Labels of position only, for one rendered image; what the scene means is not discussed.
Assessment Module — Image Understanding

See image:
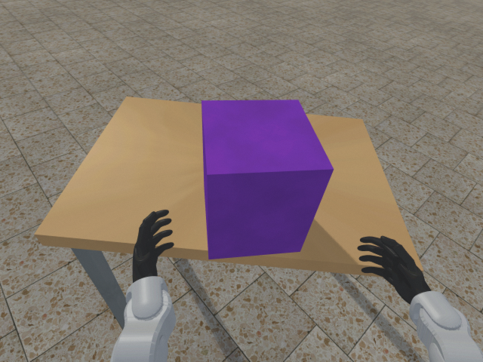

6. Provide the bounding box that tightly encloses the right robot hand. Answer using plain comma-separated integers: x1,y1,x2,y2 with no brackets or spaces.
358,236,431,304

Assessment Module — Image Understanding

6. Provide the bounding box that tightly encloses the table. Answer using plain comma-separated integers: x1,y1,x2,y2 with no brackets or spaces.
34,97,423,329

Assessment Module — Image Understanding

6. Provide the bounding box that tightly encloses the left robot forearm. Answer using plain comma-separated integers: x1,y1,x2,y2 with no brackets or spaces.
110,276,176,362

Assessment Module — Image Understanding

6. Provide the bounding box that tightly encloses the carton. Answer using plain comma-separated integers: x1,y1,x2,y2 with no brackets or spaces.
202,100,334,259

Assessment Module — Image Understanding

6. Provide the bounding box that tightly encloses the left robot hand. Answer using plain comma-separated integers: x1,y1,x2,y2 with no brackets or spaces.
133,210,174,282

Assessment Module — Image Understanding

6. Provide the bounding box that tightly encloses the right robot forearm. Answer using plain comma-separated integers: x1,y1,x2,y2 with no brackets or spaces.
409,291,483,362

